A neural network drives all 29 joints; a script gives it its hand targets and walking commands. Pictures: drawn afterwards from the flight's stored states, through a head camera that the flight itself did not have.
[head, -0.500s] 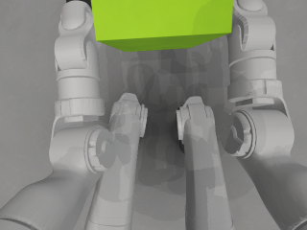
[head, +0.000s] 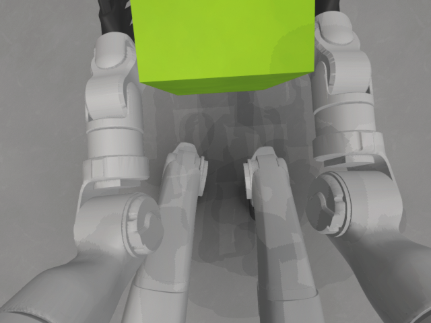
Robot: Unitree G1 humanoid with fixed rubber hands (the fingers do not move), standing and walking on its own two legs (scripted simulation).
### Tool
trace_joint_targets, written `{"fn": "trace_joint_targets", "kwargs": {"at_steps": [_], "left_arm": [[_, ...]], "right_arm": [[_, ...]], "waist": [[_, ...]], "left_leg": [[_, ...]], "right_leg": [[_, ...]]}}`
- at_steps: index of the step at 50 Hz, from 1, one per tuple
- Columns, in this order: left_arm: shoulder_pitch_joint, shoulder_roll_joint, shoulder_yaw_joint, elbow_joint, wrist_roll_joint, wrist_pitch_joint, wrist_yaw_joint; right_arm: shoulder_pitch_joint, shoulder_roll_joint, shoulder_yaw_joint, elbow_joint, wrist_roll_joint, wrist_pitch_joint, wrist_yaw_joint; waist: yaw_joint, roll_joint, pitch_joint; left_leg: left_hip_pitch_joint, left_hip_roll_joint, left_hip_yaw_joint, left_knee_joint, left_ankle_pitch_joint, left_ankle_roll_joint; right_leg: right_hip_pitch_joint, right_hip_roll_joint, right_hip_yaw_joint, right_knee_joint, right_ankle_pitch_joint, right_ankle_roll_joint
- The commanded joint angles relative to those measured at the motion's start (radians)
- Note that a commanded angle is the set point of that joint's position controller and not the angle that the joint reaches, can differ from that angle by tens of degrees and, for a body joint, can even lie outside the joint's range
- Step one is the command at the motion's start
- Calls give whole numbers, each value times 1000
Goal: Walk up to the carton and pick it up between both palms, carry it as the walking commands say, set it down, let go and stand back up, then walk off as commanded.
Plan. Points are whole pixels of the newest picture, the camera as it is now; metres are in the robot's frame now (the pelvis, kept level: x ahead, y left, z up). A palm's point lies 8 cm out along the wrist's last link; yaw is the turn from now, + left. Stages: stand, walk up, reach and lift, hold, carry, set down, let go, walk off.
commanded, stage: reach and lift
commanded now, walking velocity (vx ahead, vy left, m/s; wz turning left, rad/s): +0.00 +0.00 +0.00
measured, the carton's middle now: (219, 37) +0.51 +0.03 -0.13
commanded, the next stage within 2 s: none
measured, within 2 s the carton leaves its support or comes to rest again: neither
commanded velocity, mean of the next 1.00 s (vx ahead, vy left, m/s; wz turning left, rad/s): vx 0.00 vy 0.00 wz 0.00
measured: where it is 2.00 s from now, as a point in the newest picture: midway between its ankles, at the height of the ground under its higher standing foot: (219, 199)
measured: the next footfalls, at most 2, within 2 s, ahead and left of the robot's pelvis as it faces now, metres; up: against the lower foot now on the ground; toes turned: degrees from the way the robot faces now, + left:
none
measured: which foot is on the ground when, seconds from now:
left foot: down 0.00-1.00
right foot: down 0.00-1.00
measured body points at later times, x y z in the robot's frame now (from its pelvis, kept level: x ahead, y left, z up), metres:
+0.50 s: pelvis +0.05 +0.00 +0.07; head +0.24 +0.00 +0.48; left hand +0.49 +0.17 +0.03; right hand +0.52 -0.11 +0.03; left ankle +0.14 +0.14 -0.51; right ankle +0.15 -0.11 -0.51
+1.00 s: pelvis +0.11 +0.01 +0.15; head +0.28 +0.00 +0.57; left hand +0.47 +0.17 +0.09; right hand +0.50 -0.11 +0.07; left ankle +0.14 +0.14 -0.51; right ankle +0.14 -0.11 -0.51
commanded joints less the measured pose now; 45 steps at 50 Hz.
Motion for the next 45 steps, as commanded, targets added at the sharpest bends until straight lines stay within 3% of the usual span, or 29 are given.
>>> {"fn": "trace_joint_targets", "kwargs": {"at_steps": [1,2,4,5,6,7,8,9,10,11,13,15,17,19,21,25,26,27,30,32,39,40,44,45], "left_arm": [[-669,-1025,-754,-33,-185,21,-270],[-622,-1016,-705,89,-138,23,-273],[-648,-1064,-772,-49,-185,21,-270],[-666,-1025,-745,12,-166,20,-265],[-654,-1027,-715,69,-138,15,-270],[-683,-1067,-775,-44,-175,10,-271],[-669,-1047,-784,-72,-188,14,-264],[-640,-1028,-740,41,-152,16,-266],[-609,-1045,-726,71,-133,10,-270],[-620,-1101,-774,-17,-159,11,-270],[-530,-1074,-677,138,-104,19,-280],[-536,-1097,-677,68,-111,18,-285],[-516,-1102,-624,128,-65,14,-292],[-485,-1126,-586,151,-41,12,-296],[-375,-1143,-510,259,9,9,-301],[-284,-1131,-418,340,64,-11,-315],[-250,-1108,-390,355,80,-18,-316],[-234,-1115,-396,344,75,-25,-316],[-144,-1124,-389,352,92,-44,-320],[-113,-1168,-458,295,64,-66,-320],[17,-1169,-631,149,20,-122,-308],[70,-1164,-647,143,25,-117,-306],[130,-1147,-697,99,19,-118,-303],[162,-1158,-719,90,8,-115,-302]], "right_arm": [[-650,1179,675,-103,197,-29,249],[-617,1172,629,15,160,-26,252],[-628,1209,678,-113,195,-29,253],[-613,1176,636,-33,169,-30,253],[-608,1189,613,23,154,-31,257],[-630,1217,669,-87,181,-35,257],[-602,1212,669,-91,189,-30,255],[-576,1171,613,-2,150,-35,258],[-587,1209,618,17,147,-34,264],[-583,1228,650,-69,161,-40,262],[-555,1207,591,34,118,-35,267],[-519,1231,587,5,122,-34,270],[-486,1256,537,86,87,-35,276],[-429,1273,481,131,58,-40,279],[-342,1274,405,211,2,-46,285],[-265,1248,316,286,-55,-67,303],[-227,1247,298,290,-69,-70,306],[-203,1247,302,289,-68,-76,306],[-145,1240,285,270,-84,-104,298],[-110,1256,336,224,-66,-126,291],[14,1270,501,59,-18,-182,285],[43,1276,523,43,-6,-181,282],[101,1280,592,-12,-6,-182,279],[107,1267,611,-27,8,-184,278]], "waist": [[57,-35,-2262],[57,-42,-2093],[36,-32,-2270],[26,-23,-2142],[49,-13,-2039],[35,-24,-2204],[38,-15,-2238],[33,-10,-2078],[47,-20,-2010],[35,-16,-2147],[34,-25,-1917],[32,-38,-1926],[37,-31,-1765],[15,-33,-1653],[17,-22,-1467],[3,-16,-1290],[30,-29,-1253],[11,-24,-1256],[1,-15,-1254],[-7,1,-1342],[-5,-16,-1492],[14,-7,-1490],[12,-40,-1488],[9,-21,-1495]], "left_leg": [[556,-64,143,-183,212,59],[451,-58,142,-197,117,62],[616,-65,136,-224,208,58],[541,-55,125,-221,141,57],[487,-55,128,-238,80,62],[610,-60,127,-243,174,59],[644,-61,122,-253,220,55],[547,-50,118,-253,133,54],[528,-53,125,-276,89,61],[634,-57,117,-284,174,56],[508,-55,107,-304,72,64],[568,-57,96,-329,128,63],[516,-52,89,-354,76,65],[501,-49,82,-381,68,60],[439,-49,83,-412,33,62],[418,-44,78,-483,22,70],[409,-48,85,-500,42,69],[434,-42,77,-513,66,73],[484,-42,72,-549,148,71],[559,-42,57,-561,268,63],[678,-43,39,-610,476,49],[695,-39,36,-616,490,50],[726,-44,40,-654,503,45],[753,-40,38,-657,523,43]], "right_leg": [[644,42,-130,-204,190,0],[559,36,-123,-214,96,-3],[686,49,-141,-238,185,-4],[588,38,-130,-233,118,-10],[570,35,-112,-253,54,-10],[678,42,-126,-264,147,-6],[683,43,-131,-262,198,-8],[579,36,-122,-262,112,-12],[591,36,-117,-290,63,-11],[677,45,-124,-302,151,-12],[587,33,-113,-320,59,-8],[637,40,-119,-357,113,-6],[581,32,-106,-390,65,-7],[554,32,-117,-417,56,-11],[519,24,-111,-454,18,-14],[491,11,-109,-518,18,-28],[505,8,-99,-547,34,-31],[515,8,-96,-553,66,-32],[546,10,-91,-589,141,-41],[609,14,-84,-595,257,-41],[775,9,-56,-652,480,-29],[775,6,-52,-656,485,-27],[849,7,-45,-698,515,-18],[864,3,-43,-694,532,-17]]}}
